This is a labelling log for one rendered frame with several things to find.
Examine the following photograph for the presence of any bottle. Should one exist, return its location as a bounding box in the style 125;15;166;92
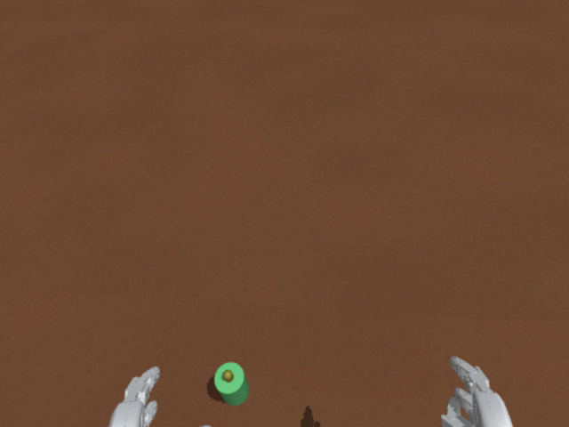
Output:
214;362;249;406

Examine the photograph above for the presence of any left robot hand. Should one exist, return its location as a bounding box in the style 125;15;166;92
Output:
108;367;212;427

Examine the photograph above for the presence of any right robot hand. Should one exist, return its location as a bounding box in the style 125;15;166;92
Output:
441;357;513;427

